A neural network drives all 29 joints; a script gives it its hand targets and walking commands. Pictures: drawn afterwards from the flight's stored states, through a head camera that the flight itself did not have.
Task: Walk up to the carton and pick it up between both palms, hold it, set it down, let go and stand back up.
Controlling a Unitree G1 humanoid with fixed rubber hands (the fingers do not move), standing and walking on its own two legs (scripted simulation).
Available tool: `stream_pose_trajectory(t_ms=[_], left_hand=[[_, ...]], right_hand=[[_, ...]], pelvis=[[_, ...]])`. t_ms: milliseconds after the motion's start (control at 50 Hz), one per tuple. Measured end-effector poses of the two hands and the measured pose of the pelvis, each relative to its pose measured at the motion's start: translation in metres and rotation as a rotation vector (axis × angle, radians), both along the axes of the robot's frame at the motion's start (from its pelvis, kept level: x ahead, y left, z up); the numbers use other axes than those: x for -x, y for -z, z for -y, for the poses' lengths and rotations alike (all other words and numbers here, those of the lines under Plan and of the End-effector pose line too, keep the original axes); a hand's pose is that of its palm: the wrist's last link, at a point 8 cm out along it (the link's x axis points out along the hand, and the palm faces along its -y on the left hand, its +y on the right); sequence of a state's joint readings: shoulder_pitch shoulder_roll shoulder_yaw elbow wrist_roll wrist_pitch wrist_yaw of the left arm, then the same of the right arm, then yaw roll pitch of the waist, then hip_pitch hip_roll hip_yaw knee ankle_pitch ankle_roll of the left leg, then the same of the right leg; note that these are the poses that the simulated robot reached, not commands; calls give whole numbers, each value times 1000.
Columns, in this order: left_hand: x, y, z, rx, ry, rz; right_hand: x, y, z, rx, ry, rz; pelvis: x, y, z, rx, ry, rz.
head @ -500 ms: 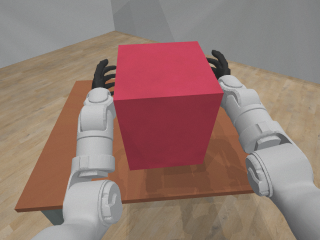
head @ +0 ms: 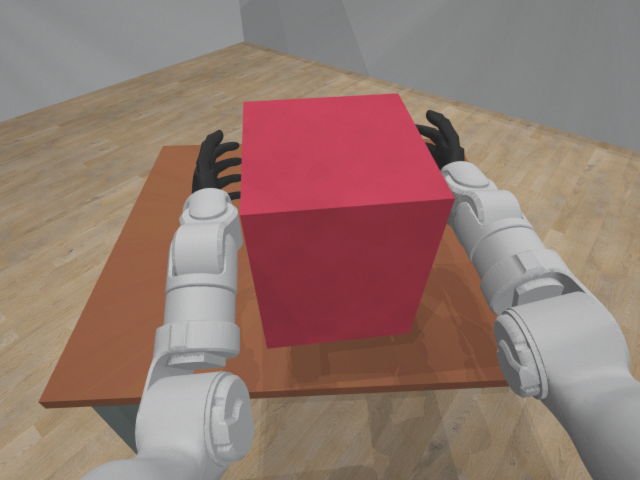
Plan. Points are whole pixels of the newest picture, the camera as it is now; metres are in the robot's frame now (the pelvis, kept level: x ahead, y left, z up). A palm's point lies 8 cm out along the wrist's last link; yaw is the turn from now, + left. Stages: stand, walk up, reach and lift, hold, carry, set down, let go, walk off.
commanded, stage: set down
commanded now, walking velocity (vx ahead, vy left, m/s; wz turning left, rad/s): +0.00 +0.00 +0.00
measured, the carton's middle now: (331, 224) +0.40 +0.04 +0.14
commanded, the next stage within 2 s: none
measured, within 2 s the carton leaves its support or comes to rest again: rests again in 1.66 s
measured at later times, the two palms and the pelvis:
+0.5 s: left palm (207, 213) +0.37 +0.19 +0.18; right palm (431, 180) +0.44 -0.10 +0.18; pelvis +0.00 +0.00 +0.00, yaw +0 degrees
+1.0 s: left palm (215, 231) +0.37 +0.18 +0.15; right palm (429, 191) +0.45 -0.10 +0.16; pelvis +0.01 -0.01 +0.00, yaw +0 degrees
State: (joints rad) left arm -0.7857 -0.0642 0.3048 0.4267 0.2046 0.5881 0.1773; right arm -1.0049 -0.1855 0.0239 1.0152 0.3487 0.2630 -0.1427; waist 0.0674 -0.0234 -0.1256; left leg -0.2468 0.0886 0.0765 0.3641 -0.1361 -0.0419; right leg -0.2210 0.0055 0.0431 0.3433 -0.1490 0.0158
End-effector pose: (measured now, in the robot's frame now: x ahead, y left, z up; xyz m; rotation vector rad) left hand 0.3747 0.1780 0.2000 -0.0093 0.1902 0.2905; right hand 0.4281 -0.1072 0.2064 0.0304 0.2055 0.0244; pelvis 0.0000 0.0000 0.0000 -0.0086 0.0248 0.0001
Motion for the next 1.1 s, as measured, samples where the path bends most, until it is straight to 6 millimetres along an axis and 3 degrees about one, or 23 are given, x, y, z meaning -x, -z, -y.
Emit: stream_pose_trajectory(t_ms=[440, 1100], left_hand=[[4, 21, -9, -4, -56, -28], [4, 58, -3, -3, -91, -57]], right_hand=[[-11, 20, -12, 52, -79, -13], [-24, 51, -8, 81, -134, -32]], pelvis=[[-3, 0, 3, 1, 0, -4], [-12, 0, 8, 2, 5, -17]])
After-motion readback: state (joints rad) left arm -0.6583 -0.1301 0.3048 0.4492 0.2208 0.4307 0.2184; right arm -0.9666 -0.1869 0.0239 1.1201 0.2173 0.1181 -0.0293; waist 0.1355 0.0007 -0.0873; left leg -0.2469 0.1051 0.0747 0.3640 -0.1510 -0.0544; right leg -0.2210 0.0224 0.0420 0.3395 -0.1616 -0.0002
